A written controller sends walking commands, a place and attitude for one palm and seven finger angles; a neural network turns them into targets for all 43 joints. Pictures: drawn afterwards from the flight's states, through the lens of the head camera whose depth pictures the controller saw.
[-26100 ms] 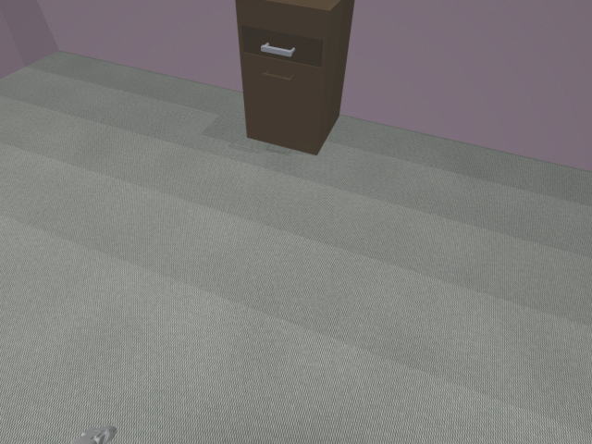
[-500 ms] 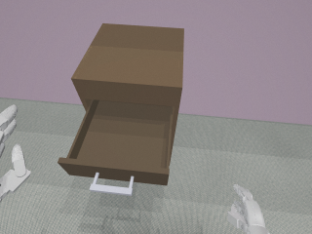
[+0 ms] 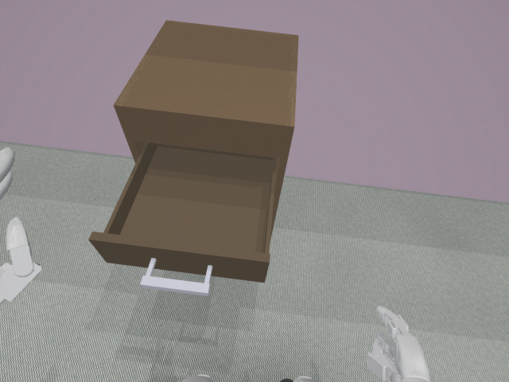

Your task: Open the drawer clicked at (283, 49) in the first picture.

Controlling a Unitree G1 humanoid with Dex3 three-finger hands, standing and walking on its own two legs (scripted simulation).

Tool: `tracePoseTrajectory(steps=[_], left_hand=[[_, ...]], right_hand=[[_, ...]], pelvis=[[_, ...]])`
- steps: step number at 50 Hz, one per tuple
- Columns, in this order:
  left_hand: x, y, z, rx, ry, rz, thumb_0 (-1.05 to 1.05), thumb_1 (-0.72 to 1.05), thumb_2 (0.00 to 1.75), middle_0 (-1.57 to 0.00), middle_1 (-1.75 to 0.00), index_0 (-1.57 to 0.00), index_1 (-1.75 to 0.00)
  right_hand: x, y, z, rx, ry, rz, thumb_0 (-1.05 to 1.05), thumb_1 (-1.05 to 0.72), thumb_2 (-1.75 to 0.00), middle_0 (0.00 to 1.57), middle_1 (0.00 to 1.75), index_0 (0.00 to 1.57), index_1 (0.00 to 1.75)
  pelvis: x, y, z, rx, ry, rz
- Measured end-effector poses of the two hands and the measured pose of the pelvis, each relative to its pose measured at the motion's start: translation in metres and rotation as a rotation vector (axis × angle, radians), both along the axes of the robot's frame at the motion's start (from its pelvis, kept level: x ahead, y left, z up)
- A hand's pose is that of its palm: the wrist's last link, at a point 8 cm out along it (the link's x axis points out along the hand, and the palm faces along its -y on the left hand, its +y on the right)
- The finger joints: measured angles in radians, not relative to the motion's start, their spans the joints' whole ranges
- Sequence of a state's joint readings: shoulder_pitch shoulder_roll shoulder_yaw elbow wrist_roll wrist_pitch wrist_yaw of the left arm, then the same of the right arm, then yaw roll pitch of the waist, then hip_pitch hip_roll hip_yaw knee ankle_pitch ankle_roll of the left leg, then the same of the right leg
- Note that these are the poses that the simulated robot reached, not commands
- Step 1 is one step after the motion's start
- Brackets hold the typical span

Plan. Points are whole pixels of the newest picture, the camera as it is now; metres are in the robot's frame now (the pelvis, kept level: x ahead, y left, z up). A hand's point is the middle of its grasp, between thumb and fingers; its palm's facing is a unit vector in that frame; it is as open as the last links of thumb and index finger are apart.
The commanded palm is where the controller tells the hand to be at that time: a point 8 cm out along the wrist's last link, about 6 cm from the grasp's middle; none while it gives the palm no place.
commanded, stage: step back with the hand held close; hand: left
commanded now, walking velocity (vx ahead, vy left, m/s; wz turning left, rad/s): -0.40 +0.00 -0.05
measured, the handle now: (178, 276) +0.34 +0.18 -0.20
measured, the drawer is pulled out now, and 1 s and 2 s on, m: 0.30 0.30 0.30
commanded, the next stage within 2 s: stop stepping back and stand still in 0.70 s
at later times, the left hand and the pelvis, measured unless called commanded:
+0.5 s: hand (48, 320) +0.15 +0.20 +0.18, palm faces +0.26 -0.84 -0.47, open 7.4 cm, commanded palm +0.09 +0.25 +0.19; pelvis -0.06 -0.02 +0.01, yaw -3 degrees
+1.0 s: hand out of the picture +0.00 +0.15 +0.18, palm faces +0.27 -0.81 -0.53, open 7.4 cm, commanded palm -0.06 +0.21 +0.19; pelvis -0.19 -0.07 +0.00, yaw +0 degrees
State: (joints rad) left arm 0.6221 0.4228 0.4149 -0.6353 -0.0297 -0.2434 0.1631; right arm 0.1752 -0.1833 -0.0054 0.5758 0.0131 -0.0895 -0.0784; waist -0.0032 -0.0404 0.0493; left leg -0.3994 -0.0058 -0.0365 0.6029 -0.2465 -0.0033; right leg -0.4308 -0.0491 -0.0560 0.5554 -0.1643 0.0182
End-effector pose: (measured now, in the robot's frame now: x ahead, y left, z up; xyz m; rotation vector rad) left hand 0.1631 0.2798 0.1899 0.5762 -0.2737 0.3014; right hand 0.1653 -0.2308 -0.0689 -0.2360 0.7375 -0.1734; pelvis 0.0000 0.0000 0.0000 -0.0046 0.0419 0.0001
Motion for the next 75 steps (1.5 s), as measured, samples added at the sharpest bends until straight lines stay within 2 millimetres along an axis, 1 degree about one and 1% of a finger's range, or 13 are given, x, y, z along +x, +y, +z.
tracePoseTrajectory(steps=[7, 17, 22, 27, 31, 36, 39, 44, 50, 59, 65, 70, 75], left_hand=[[-0.008, -0.012, 0.002, -0.026, -0.037, -0.028, 0.01, 0.89, 0.90, -0.21, -0.30, -0.21, -0.30], [-0.022, 0.005, 0.002, -0.041, 0.002, -0.010, 0.01, 0.89, 0.90, -0.21, -0.30, -0.21, -0.30], [-0.035, -0.016, 0.005, -0.057, 0.015, -0.055, 0.01, 0.89, 0.90, -0.20, -0.30, -0.21, -0.30], [-0.050, -0.046, 0.007, -0.018, 0.037, -0.119, 0.01, 0.89, 0.90, -0.21, -0.30, -0.21, -0.30], [-0.073, -0.064, 0.013, 0.003, 0.059, -0.151, 0.01, 0.89, 0.90, -0.21, -0.30, -0.21, -0.30], [-0.100, -0.056, 0.006, -0.016, 0.106, -0.051, 0.01, 0.89, 0.90, -0.21, -0.30, -0.22, -0.30], [-0.113, -0.054, -0.004, -0.035, 0.111, -0.032, 0.01, 0.89, 0.90, -0.21, -0.30, -0.21, -0.30], [-0.145, -0.066, -0.009, -0.030, 0.120, -0.059, 0.01, 0.89, 0.90, -0.21, -0.30, -0.21, -0.30], [-0.193, -0.088, 0.009, 0.016, 0.073, -0.054, 0.01, 0.89, 0.90, -0.21, -0.30, -0.21, -0.30], [-0.228, -0.078, 0.001, -0.084, 0.036, 0.071, 0.01, 0.89, 0.90, -0.21, -0.30, -0.21, -0.30], [-0.247, -0.080, 0.000, -0.036, 0.038, 0.030, 0.01, 0.89, 0.90, -0.21, -0.30, -0.21, -0.30], [-0.257, -0.076, 0.011, 0.025, -0.009, 0.067, 0.01, 0.89, 0.90, -0.21, -0.30, -0.21, -0.30], [-0.257, -0.073, 0.006, -0.055, -0.044, 0.106, 0.01, 0.89, 0.90, -0.21, -0.30, -0.21, -0.30]], right_hand=[[-0.006, -0.006, -0.005, -0.002, 0.007, 0.006, 0.01, -0.91, -0.90, 0.21, 0.30, 0.20, 0.30], [-0.023, 0.007, 0.011, -0.016, -0.001, -0.005, 0.01, -0.91, -0.90, 0.21, 0.30, 0.20, 0.30], [-0.029, 0.010, 0.011, 0.018, -0.026, 0.061, 0.01, -0.91, -0.90, 0.21, 0.30, 0.20, 0.30], [-0.041, -0.003, 0.002, 0.058, -0.050, 0.093, 0.01, -0.90, -0.90, 0.21, 0.30, 0.20, 0.30], [-0.066, -0.026, 0.003, 0.077, -0.029, 0.032, 0.01, -0.90, -0.90, 0.21, 0.30, 0.20, 0.30], [-0.099, -0.052, 0.013, 0.000, 0.024, -0.037, 0.01, -0.91, -0.90, 0.21, 0.30, 0.20, 0.30], [-0.113, -0.063, 0.011, -0.041, 0.016, -0.047, 0.01, -0.91, -0.90, 0.21, 0.30, 0.20, 0.30], [-0.143, -0.065, 0.008, -0.014, -0.007, -0.034, 0.01, -0.91, -0.90, 0.20, 0.30, 0.20, 0.30], [-0.186, -0.064, -0.001, 0.056, -0.021, 0.006, 0.01, -0.91, -0.90, 0.20, 0.30, 0.20, 0.30], [-0.249, -0.085, 0.000, 0.004, 0.062, -0.008, 0.01, -0.91, -0.90, 0.21, 0.30, 0.20, 0.30], [-0.260, -0.091, 0.002, -0.017, 0.010, -0.017, 0.01, -0.91, -0.90, 0.21, 0.30, 0.20, 0.30], [-0.253, -0.085, -0.008, 0.024, -0.010, 0.004, 0.01, -0.91, -0.90, 0.20, 0.30, 0.20, 0.30], [-0.246, -0.077, -0.009, 0.039, 0.019, 0.041, 0.01, -0.91, -0.90, 0.20, 0.30, 0.20, 0.30]], pelvis=[[-0.009, -0.002, -0.003, -0.010, 0.009, -0.006], [-0.022, 0.002, 0.008, -0.035, 0.035, 0.000], [-0.038, -0.009, 0.010, -0.021, 0.045, -0.038], [-0.072, -0.028, 0.005, -0.021, 0.043, -0.059], [-0.090, -0.038, 0.009, -0.015, 0.036, -0.042], [-0.105, -0.045, 0.018, 0.035, 0.056, -0.034], [-0.122, -0.043, 0.010, 0.003, 0.050, -0.008], [-0.156, -0.054, 0.006, 0.043, 0.021, -0.016], [-0.187, -0.073, 0.004, 0.011, -0.030, -0.001], [-0.209, -0.076, 0.015, 0.044, -0.008, 0.016], [-0.223, -0.074, 0.008, 0.037, -0.052, 0.032], [-0.223, -0.079, 0.003, 0.026, -0.074, 0.050], [-0.225, -0.078, 0.007, 0.024, -0.065, 0.053]])
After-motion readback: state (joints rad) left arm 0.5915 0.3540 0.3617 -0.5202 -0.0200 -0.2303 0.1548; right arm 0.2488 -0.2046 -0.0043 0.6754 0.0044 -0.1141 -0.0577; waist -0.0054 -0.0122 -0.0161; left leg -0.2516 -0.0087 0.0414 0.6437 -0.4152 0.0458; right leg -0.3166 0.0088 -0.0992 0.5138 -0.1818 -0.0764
